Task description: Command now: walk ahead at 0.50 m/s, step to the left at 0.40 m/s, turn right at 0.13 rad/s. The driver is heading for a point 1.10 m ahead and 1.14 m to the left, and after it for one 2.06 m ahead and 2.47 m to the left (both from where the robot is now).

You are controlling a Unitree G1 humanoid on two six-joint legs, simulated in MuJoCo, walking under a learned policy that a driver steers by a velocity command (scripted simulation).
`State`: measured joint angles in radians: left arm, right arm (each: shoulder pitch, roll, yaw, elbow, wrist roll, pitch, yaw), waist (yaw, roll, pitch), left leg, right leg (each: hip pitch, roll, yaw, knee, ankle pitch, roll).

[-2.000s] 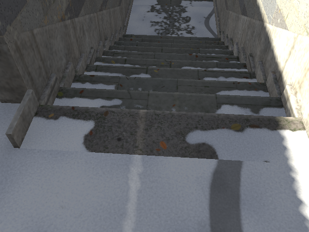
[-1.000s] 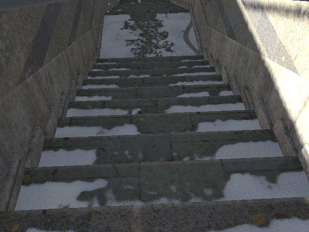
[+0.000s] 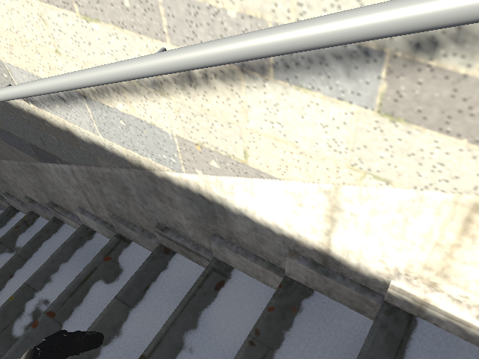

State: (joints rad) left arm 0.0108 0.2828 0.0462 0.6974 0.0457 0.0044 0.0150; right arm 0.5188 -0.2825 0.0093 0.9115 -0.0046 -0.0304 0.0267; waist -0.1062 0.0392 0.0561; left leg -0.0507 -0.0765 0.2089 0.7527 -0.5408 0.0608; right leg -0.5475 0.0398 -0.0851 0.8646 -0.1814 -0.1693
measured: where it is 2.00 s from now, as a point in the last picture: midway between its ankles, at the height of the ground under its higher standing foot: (37, 293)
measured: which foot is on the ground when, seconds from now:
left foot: down 0.00-0.00, up 0.02-0.34, down 0.36-0.86, up 0.88-1.00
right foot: down 0.00-0.38, up 0.40-0.84, down 0.86-1.00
